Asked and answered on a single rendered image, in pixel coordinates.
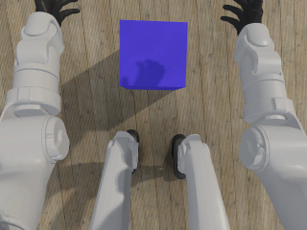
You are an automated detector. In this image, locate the robot right forearm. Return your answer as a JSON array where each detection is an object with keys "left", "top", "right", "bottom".
[{"left": 233, "top": 23, "right": 307, "bottom": 138}]

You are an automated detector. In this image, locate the robot left forearm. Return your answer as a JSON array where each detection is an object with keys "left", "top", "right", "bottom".
[{"left": 0, "top": 11, "right": 64, "bottom": 124}]

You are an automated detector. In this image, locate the right robot foot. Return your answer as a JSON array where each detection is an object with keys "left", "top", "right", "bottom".
[{"left": 172, "top": 134, "right": 186, "bottom": 179}]

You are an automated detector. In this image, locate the left robot hand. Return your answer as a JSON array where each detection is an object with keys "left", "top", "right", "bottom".
[{"left": 35, "top": 0, "right": 80, "bottom": 27}]

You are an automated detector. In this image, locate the right robot thigh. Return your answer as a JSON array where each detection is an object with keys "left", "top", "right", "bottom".
[{"left": 177, "top": 140, "right": 230, "bottom": 230}]

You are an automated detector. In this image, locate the right robot hand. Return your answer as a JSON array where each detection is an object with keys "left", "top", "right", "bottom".
[{"left": 221, "top": 0, "right": 264, "bottom": 35}]

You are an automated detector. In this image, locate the right robot upper arm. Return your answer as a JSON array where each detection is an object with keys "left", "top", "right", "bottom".
[{"left": 238, "top": 125, "right": 307, "bottom": 230}]

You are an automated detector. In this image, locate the left robot upper arm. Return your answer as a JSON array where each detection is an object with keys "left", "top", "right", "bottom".
[{"left": 0, "top": 115, "right": 70, "bottom": 230}]

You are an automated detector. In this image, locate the carton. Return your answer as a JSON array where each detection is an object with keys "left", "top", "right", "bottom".
[{"left": 119, "top": 19, "right": 188, "bottom": 91}]

